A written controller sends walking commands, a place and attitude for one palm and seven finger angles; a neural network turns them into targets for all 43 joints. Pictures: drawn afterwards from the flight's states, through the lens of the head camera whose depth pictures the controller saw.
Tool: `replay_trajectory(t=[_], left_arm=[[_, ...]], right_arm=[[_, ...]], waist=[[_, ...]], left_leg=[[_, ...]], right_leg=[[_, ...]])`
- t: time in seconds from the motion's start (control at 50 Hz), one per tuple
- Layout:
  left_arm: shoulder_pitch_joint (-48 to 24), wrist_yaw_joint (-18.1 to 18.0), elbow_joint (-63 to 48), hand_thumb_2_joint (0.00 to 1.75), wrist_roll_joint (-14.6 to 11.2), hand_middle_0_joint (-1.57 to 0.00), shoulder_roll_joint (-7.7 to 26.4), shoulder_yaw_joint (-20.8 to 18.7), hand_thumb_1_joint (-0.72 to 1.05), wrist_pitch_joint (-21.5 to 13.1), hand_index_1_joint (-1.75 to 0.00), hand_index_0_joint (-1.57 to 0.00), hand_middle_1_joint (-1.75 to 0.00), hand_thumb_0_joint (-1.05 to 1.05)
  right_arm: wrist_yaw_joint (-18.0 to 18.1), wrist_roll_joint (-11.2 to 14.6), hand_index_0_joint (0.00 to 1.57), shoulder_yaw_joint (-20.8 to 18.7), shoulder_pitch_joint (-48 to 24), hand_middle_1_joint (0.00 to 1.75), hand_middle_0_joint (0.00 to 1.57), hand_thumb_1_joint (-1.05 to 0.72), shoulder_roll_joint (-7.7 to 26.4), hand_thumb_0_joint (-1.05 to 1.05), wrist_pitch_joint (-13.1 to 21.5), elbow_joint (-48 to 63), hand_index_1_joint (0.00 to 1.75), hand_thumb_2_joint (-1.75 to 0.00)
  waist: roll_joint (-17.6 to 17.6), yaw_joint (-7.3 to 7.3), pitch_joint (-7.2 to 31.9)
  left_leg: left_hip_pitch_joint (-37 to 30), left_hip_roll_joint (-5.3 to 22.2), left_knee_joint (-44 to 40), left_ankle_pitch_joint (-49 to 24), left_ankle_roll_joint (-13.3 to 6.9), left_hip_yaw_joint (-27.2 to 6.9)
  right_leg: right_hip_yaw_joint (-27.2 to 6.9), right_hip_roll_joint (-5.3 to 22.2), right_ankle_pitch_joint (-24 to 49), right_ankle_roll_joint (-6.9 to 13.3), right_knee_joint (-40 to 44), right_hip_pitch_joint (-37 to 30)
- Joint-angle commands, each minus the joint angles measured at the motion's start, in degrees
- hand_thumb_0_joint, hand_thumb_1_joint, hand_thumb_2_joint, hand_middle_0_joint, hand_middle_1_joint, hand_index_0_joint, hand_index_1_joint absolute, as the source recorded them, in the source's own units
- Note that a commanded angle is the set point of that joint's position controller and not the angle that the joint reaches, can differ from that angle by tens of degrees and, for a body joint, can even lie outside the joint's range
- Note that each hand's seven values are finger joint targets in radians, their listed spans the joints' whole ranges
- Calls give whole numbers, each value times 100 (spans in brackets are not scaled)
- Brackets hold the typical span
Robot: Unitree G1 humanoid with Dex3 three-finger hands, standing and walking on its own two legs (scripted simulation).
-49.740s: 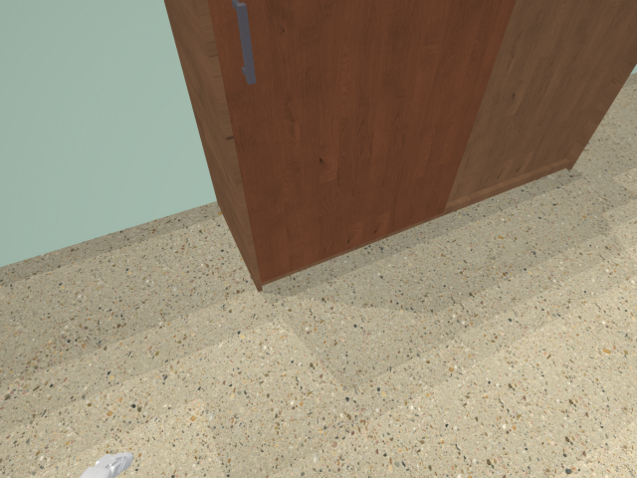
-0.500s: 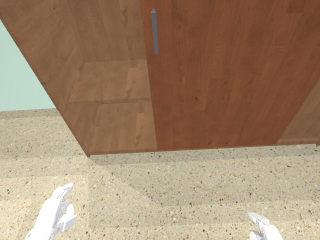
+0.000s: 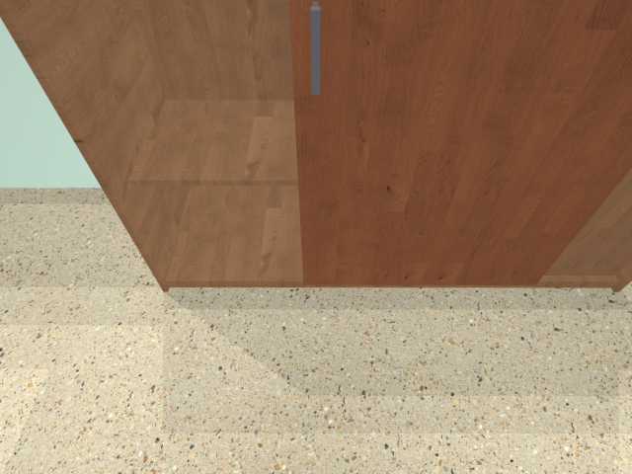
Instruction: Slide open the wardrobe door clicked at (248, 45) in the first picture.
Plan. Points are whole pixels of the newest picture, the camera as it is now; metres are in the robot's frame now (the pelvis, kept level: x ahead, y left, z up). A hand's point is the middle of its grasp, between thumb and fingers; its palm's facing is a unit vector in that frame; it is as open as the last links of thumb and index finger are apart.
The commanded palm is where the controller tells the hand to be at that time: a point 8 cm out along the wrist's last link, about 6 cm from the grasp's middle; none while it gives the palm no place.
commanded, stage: let the arm hang, fingers relaxed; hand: left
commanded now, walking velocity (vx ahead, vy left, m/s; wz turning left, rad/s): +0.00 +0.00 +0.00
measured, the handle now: (315, 49) +0.80 +0.05 +0.15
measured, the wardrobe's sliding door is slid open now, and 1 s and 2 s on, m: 0.51 0.51 0.51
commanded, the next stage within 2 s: look to check the result in 0.44 s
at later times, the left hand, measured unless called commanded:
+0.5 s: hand out of the picture +0.12 +0.23 -0.15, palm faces -0.03 -0.96 -0.29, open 7.4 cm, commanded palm none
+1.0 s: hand out of the picture +0.12 +0.23 -0.15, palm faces -0.02 -0.95 -0.32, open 7.4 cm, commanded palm none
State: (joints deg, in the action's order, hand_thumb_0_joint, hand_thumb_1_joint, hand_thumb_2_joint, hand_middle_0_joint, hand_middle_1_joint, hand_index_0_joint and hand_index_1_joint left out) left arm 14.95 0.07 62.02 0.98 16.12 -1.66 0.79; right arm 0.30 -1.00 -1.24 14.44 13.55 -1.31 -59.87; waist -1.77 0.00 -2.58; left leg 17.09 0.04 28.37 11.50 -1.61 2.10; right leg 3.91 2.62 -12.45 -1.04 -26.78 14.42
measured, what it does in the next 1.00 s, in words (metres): shifts its weight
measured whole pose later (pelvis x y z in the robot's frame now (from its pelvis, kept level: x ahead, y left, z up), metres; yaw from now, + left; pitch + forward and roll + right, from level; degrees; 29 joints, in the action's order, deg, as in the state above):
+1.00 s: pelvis +0.05 -0.01 +0.01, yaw +0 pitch +0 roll +0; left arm 6.8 0.4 64.6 0.5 18.4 -0.4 -1.2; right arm 0.3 -0.5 0.3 4.8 18.4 0.4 -63.9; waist -0.3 0.1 -2.1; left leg 6.6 0.0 17.3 10.5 -0.4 2.3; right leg 3.9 2.2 -12.2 -0.8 -17.3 4.8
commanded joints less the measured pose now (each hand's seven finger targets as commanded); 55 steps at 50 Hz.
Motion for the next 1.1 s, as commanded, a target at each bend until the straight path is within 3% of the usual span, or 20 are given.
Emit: replay_trajectory(t=[0.0, 0.14, 0.22, 0.26, 0.32, 0.34, 0.58, 0.66, 1.08], left_arm=[[-435, -63, -328, 90, 5, -20, 890, -115, 90, -160, -30, -20, -30, 0], [-547, -64, -184, 90, -3, -20, 997, -90, 90, -225, -30, -20, -30, 0], [-721, -58, -171, 90, -17, -20, 1071, -79, 90, -258, -30, -20, -30, 0], [-812, -57, -182, 90, -13, -20, 1117, -83, 90, -266, -30, -20, -30, 0], [-918, -45, -177, 90, -13, -20, 1179, -89, 90, -265, -30, -20, -30, 0], [-904, -46, -188, 90, -4, -20, 1221, -103, 90, -282, -30, -20, -30, 0], [-1022, -51, -139, 90, -31, -20, 1334, -94, 90, -306, -30, -20, -30, 0], [-1056, -49, -117, 90, -34, -20, 1364, -89, 90, -291, -30, -20, -30, 0], [-931, -79, -69, 90, -44, -20, 1304, -68, 90, -300, -30, -20, -30, 0]], right_arm=[[56, -34, 20, -196, -17, 30, 20, -90, 987, 0, 143, 175, 30, -90], [41, -11, 20, -161, -550, 30, 20, -90, 1213, 0, 251, 71, 30, -90], [42, -9, 20, -139, -782, 30, 20, -90, 1318, 0, 292, 3, 30, -90], [42, 1, 20, -133, -855, 30, 20, -90, 1366, 0, 304, -8, 30, -90], [42, 3, 20, -128, -990, 30, 20, -90, 1463, 0, 312, -30, 30, -90], [40, 11, 20, -131, -999, 30, 20, -90, 1482, 0, 317, -11, 30, -90], [73, 20, 20, -101, -1154, 30, 20, -90, 1653, 0, 326, -61, 30, -90], [79, 27, 20, -90, -1173, 30, 20, -90, 1673, 0, 305, -72, 30, -90], [101, 15, 20, -55, -1065, 30, 20, -90, 1555, 0, 283, -132, 30, -90]], waist=[[480, -100, 35], [147, 30, 272], [66, 17, 471], [149, 13, 462], [-6, 8, 433], [122, 21, 495], [115, -32, 816], [198, -35, 617], [213, -33, 665]], left_leg=[[-231, 523, -735, 535, -72, -648], [-348, 686, -1059, -250, -80, -749], [-649, 707, -1101, -806, -60, -704], [-691, 724, -1145, -936, -46, -708], [-742, 728, -1234, -906, -28, -700], [-784, 720, -1192, -1040, -33, -698], [-1282, 760, -1113, -1837, 1, -614], [-1211, 762, -1176, -1676, 12, -620], [-1374, 765, -1180, -1678, 40, -530]], right_leg=[[-678, 492, -1094, 391, 933, 252], [-542, 429, 56, 265, 741, -389], [-537, 481, 522, 239, 755, -587], [-511, 489, 582, 220, 782, -640], [-525, 498, 529, 218, 868, -688], [-518, 508, 646, 218, 889, -750], [-475, 602, 1416, 250, 944, -1018], [-477, 587, 1296, 254, 1026, -986], [-504, 606, 1633, 289, 1116, -1113]])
